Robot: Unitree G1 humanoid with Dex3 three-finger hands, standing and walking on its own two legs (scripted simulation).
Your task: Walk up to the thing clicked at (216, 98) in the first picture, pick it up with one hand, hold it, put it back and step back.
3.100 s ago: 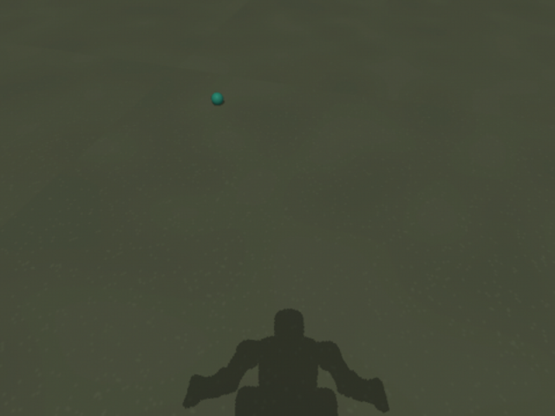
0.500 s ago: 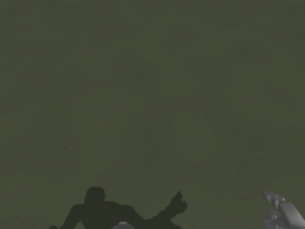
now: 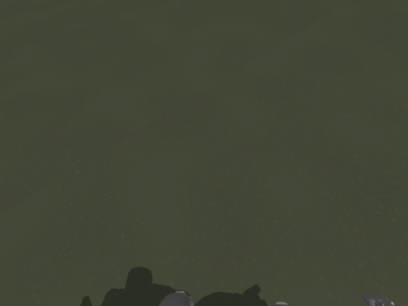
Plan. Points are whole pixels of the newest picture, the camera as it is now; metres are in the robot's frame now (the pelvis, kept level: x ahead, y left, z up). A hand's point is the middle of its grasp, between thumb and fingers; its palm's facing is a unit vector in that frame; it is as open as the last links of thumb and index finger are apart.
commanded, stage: walk up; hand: left
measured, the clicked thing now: out of the picture +0.36 +1.13 -0.70
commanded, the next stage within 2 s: none
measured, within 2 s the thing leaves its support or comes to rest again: neither
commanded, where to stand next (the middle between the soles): -0.04 +1.15 m, yaw -28 degrees
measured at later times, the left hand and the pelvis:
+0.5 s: hand out of the picture +0.15 +0.51 -0.12, palm faces -0.16 -0.82 -0.56, open 7.4 cm; pelvis +0.03 +0.23 -0.01, yaw -7 degrees
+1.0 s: hand out of the picture +0.16 +0.76 -0.12, palm faces -0.28 -0.79 -0.55, open 7.4 cm; pelvis +0.02 +0.48 +0.00, yaw -14 degrees
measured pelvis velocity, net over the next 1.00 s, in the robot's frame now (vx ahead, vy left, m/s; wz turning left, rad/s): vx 0.02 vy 0.48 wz -0.24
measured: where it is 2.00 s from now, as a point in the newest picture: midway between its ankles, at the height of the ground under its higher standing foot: outside the picture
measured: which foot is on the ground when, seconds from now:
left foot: up 0.00-0.08, down 0.10-0.40, up 0.42-0.70, down 0.72-1.00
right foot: down 0.00-0.12, up 0.14-0.38, down 0.40-0.74, up 0.76-1.00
